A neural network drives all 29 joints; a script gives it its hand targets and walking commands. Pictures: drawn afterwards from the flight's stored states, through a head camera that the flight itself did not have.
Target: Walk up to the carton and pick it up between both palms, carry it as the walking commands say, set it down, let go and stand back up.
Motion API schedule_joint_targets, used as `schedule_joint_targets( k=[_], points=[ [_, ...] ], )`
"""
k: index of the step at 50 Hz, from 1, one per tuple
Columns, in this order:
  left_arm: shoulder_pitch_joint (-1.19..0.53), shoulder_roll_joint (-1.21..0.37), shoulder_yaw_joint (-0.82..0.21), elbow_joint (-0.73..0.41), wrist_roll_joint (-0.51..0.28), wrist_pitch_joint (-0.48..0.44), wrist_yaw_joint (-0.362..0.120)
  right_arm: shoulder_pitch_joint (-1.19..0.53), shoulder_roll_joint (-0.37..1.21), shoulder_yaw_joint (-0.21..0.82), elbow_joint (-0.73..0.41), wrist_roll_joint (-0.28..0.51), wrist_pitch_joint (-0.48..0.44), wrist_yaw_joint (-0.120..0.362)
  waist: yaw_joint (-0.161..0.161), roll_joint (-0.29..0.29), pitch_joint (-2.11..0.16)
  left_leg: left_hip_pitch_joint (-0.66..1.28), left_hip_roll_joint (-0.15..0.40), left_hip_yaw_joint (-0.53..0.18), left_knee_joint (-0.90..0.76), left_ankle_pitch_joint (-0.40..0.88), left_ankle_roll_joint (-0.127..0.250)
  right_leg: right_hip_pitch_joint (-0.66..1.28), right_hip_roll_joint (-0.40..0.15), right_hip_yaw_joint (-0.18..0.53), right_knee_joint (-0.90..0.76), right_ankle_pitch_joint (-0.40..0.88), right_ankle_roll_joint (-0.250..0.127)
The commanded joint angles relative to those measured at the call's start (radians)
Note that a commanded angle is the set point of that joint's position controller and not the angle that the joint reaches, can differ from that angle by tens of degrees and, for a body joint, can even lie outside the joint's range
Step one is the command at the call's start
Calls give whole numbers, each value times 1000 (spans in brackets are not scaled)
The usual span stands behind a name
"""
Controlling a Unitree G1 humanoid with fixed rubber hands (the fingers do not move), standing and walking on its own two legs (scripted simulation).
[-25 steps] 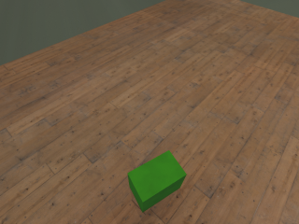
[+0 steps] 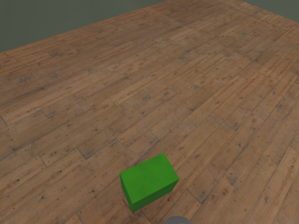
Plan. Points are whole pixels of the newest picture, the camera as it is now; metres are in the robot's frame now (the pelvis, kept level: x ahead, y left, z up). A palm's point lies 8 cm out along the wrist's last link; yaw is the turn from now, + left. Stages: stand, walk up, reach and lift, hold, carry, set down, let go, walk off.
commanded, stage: walk up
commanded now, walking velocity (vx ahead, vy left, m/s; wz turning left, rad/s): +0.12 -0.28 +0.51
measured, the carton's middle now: (148, 182) +0.42 -0.07 -0.66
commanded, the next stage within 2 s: none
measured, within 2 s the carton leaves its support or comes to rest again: neither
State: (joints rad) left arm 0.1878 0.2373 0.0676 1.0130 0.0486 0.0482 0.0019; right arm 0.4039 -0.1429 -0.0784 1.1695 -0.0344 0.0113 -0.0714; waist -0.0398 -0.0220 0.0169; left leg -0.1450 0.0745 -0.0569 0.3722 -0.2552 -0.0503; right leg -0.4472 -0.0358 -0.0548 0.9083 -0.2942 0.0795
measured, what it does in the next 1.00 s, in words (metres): steps to the right, turning left: right foot, then left foot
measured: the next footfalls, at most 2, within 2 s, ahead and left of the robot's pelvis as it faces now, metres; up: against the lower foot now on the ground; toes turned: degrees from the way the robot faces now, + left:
right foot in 0.16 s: +0.12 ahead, -0.22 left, +0.00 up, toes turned +1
left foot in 0.48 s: +0.09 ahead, -0.06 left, +0.00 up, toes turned +22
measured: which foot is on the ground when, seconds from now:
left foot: down 0.00-0.16, up 0.18-0.46, down 0.48-0.78, up 0.80-1.00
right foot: up 0.00-0.14, down 0.16-0.48, up 0.50-0.76, down 0.78-1.00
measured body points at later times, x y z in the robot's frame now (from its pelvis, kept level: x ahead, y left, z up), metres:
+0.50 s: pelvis +0.07 -0.13 -0.02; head +0.09 -0.10 +0.43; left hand +0.02 +0.10 -0.19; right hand +0.23 -0.35 -0.14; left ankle +0.05 -0.07 -0.75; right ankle +0.08 -0.22 -0.74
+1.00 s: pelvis +0.07 -0.18 -0.01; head +0.11 -0.19 +0.44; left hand -0.01 +0.06 -0.15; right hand +0.23 -0.41 -0.16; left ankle -0.01 -0.07 -0.67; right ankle +0.14 -0.31 -0.75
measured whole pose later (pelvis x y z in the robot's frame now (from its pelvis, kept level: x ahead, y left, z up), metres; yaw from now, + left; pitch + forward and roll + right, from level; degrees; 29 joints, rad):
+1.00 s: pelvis +0.07 -0.18 -0.01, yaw +20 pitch -1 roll +2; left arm 0.27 0.18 0.04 0.99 0.04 0.02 0.05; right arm 0.15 -0.27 -0.08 0.99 -0.02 0.09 0.01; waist 0.02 0.01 0.08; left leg -0.43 0.00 0.02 1.07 -0.46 -0.06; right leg -0.27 -0.17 -0.13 0.50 -0.21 0.05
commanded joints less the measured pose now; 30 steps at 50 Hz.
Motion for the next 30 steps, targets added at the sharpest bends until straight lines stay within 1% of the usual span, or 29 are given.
schedule_joint_targets(
  k=[1,3,4,5,6,7,8,9,10,11,12,13,14,15,16,17,18,19,20,21,22,23,24,25,26,27,28,29,30],
  points=[
    [-51,35,-1,-103,-3,-5,-14,7,-224,-42,-71,-3,-13,-9,19,240,84,-43,231,-246,-173,13,158,-90,-34,52,-105,14,11],
    [-71,33,-6,-127,-10,-1,-22,23,-259,-49,-85,-3,-10,-6,12,256,63,-69,227,-226,-135,136,147,-12,-26,33,-230,6,11],
    [-62,43,-5,-133,-12,0,-24,17,-277,-52,-97,-3,-9,-5,14,272,45,-80,215,-223,-108,171,144,47,-13,20,-286,-5,14],
    [-38,54,-1,-131,-14,1,-26,3,-298,-56,-102,-2,-5,-4,30,280,38,-111,211,-226,-88,173,131,132,-11,16,-344,-6,13],
    [4,68,4,-121,-16,2,-26,-5,-321,-62,-120,-3,1,-3,46,254,26,-176,179,-196,-54,161,112,247,11,-23,-423,41,10],
    [55,95,15,-115,-12,-3,-23,-18,-303,-53,-135,-3,3,-4,70,213,21,-239,141,-175,15,142,80,356,-12,-6,-488,84,-8],
    [105,143,23,-101,-3,-16,-15,-20,-272,-38,-162,-1,2,-3,91,101,-19,-292,66,-118,134,50,52,446,-79,25,-562,135,-33],
    [126,216,42,-88,10,-19,-10,35,-189,-11,-212,-4,2,1,85,-210,-80,-407,-51,2,381,-294,25,502,-304,236,-650,114,-74],
    [140,256,46,-93,4,-22,-4,-1,-156,-7,-214,4,12,-6,106,-349,-112,-458,-74,52,597,-436,23,440,-395,361,-691,122,-187],
    [121,223,34,-81,0,-26,5,-11,-166,-11,-186,2,18,-1,77,-268,-98,-437,-17,23,712,-394,39,407,-360,282,-661,157,-196],
    [73,172,21,-81,-4,-31,13,-27,-179,-13,-164,1,18,10,50,-201,-75,-424,-17,36,749,-332,39,360,-305,188,-631,261,-194],
    [34,122,8,-80,-6,-30,19,-38,-177,-11,-151,6,19,19,38,-161,-71,-392,-15,58,772,-274,30,336,-261,102,-610,373,-200],
    [28,103,6,-60,-5,-33,25,-30,-168,-3,-136,8,24,24,25,-117,-63,-375,-11,79,738,-270,20,336,-245,53,-574,505,-207],
    [10,88,1,-51,0,-30,24,-43,-167,1,-134,8,28,26,20,-110,-61,-358,-15,111,658,-279,20,328,-218,5,-556,547,-209],
    [14,95,2,-47,3,-25,23,-70,-158,5,-147,13,32,26,29,-132,-53,-333,-24,132,597,-289,20,313,-220,-1,-557,533,-217],
    [32,100,2,-30,5,-21,26,-106,-148,12,-165,15,32,28,38,-148,-45,-308,-25,140,527,-301,26,310,-234,10,-562,523,-231],
    [49,103,-1,-13,8,-21,28,-144,-145,15,-182,18,30,30,43,-131,-33,-282,-25,138,477,-290,40,296,-248,30,-567,512,-238],
    [60,109,1,-3,7,-20,32,-152,-130,21,-194,19,28,32,40,-155,-38,-248,-24,134,418,-263,53,299,-267,48,-575,499,-243],
    [64,111,0,9,4,-17,35,-147,-122,23,-198,20,21,36,28,-131,-40,-203,-20,131,342,-194,60,292,-270,50,-568,473,-237],
    [68,108,-2,25,-2,-18,36,-132,-124,21,-196,22,19,39,4,-127,-52,-134,-27,139,282,-136,67,266,-261,43,-566,458,-219],
    [47,110,1,30,-6,-17,36,-84,-129,17,-188,19,16,38,-20,-110,-50,-54,-20,148,193,-72,66,220,-242,16,-550,370,-192],
    [40,81,-9,31,-14,-21,34,-43,-153,9,-173,16,9,34,-42,-24,-30,54,25,129,75,39,77,137,-200,-26,-495,260,-139],
    [57,28,-24,20,-16,-26,30,-24,-218,-5,-169,5,3,30,-45,158,-2,125,182,-59,-62,1,107,23,-125,-85,-349,113,-77],
    [44,2,-36,-3,-20,-22,34,-64,-300,-28,-187,2,0,30,-27,366,75,85,380,-325,-114,259,231,-130,-21,-126,-225,-120,-15],
    [22,50,-13,7,-19,-6,31,-25,-289,-23,-181,-4,0,25,-38,242,58,80,415,-353,-132,368,278,-135,-44,-22,-55,-199,-4],
    [22,56,-9,12,-20,-8,27,-89,-256,-14,-181,1,-4,26,-10,165,50,30,378,-267,-122,371,278,-97,-58,11,11,-179,2],
    [53,62,-13,28,-19,-11,22,-181,-232,-7,-202,7,-6,26,13,118,15,17,320,-165,-103,361,259,-48,-64,15,11,-135,3],
    [75,56,-13,37,-16,-13,18,-222,-208,-2,-205,10,-12,25,30,112,1,13,283,-110,-91,414,241,-34,-55,-3,18,-92,4],
    [90,51,-15,41,-15,-13,17,-241,-197,2,-205,12,-19,27,41,139,-3,8,247,-64,-74,488,228,-12,-50,-4,11,-68,8]
  ],
)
